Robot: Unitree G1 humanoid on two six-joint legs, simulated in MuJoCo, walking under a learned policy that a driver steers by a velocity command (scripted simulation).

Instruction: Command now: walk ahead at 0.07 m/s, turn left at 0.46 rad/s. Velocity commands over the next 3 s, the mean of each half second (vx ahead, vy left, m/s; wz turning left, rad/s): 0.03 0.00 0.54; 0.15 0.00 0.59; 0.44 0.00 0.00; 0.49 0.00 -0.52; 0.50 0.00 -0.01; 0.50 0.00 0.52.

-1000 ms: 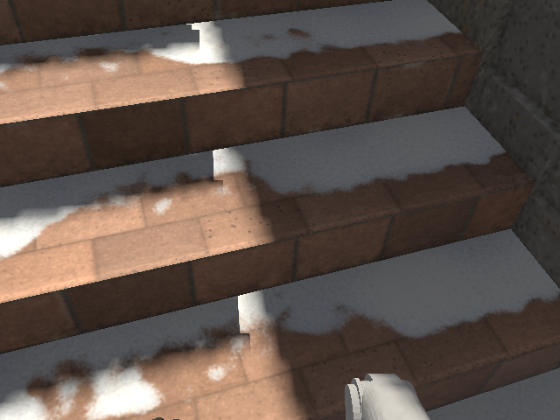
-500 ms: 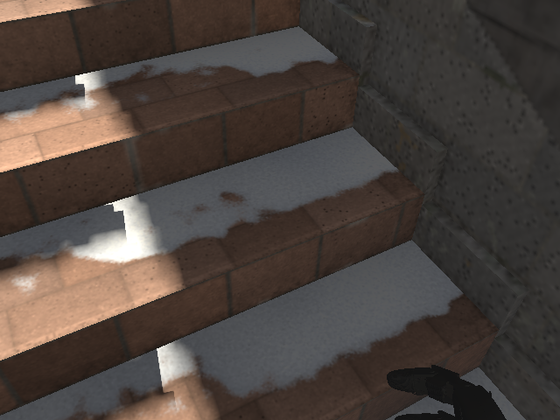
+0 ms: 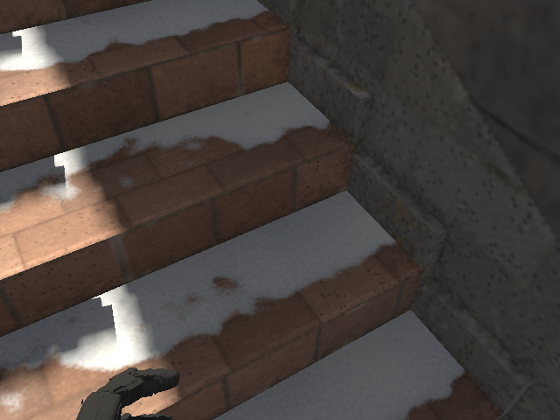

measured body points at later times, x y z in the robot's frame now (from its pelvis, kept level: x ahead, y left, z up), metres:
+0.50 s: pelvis +0.00 +0.04 +0.01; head +0.00 +0.05 +0.46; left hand +0.13 +0.34 -0.07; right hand +0.15 -0.18 -0.10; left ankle -0.05 +0.12 -0.72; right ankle +0.03 -0.10 -0.64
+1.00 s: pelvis +0.05 +0.01 +0.00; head +0.04 +0.01 +0.45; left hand +0.00 +0.27 -0.11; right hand +0.32 -0.10 -0.09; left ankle -0.08 +0.11 -0.63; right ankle +0.05 -0.10 -0.72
